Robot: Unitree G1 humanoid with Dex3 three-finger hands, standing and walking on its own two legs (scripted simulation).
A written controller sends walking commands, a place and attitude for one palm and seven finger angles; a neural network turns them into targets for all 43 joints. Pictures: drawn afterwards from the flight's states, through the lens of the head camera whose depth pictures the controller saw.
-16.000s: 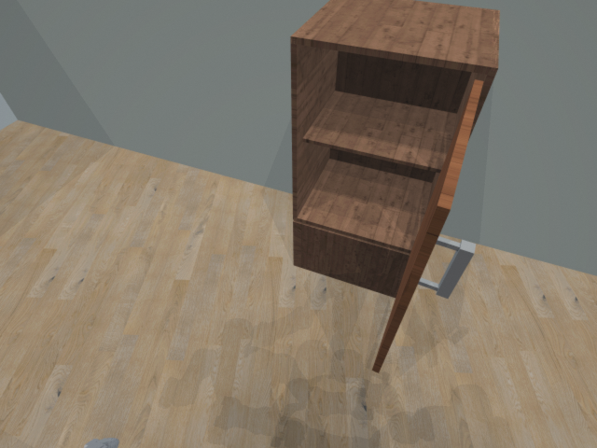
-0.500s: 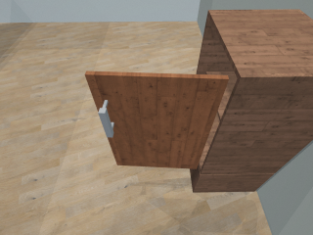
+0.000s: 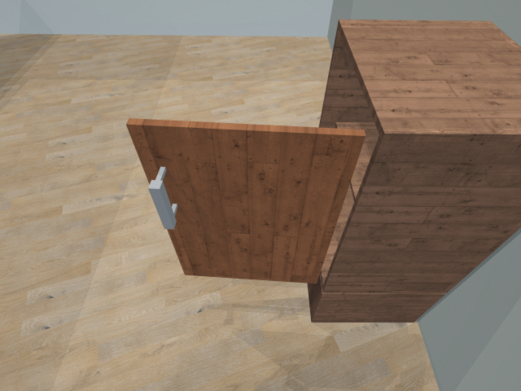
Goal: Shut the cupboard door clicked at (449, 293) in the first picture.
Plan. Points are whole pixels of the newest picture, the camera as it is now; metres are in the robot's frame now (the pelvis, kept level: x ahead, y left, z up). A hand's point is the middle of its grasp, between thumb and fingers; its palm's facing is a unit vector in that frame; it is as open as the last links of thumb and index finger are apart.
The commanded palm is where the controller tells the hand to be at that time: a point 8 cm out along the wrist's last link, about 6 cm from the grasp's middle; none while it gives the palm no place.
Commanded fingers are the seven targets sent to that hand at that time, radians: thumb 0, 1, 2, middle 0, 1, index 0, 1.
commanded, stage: raise the hand and make a fist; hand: left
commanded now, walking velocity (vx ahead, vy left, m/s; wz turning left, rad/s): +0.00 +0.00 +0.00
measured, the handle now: (166, 198) +0.48 +0.24 -0.04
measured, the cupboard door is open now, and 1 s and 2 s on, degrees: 86 86 86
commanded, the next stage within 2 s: bring the fist close to the handle in 1.96 s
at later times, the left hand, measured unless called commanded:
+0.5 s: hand out of the picture +0.11 +0.17 -0.09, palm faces +0.01 -1.00 +0.01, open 6.0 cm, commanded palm +0.11 +0.23 -0.06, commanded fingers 0.00 0.90 0.90 -0.62 -0.76 -0.62 -0.76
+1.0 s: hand (137, 381) +0.14 +0.20 -0.06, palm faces -0.02 -1.00 -0.04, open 3.7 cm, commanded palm +0.12 +0.25 -0.05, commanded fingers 0.00 0.90 0.90 -1.08 -1.26 -1.08 -1.26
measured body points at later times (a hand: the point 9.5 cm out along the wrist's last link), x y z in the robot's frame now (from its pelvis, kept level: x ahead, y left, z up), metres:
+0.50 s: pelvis -0.07 -0.01 -0.12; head -0.02 +0.00 +0.33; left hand +0.10 +0.23 -0.08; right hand +0.19 -0.25 -0.14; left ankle -0.03 +0.13 -0.74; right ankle -0.03 -0.12 -0.74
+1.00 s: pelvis -0.06 +0.02 -0.11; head +0.00 +0.03 +0.34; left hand +0.14 +0.25 -0.05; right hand +0.11 -0.22 -0.19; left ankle -0.03 +0.13 -0.74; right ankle -0.03 -0.12 -0.74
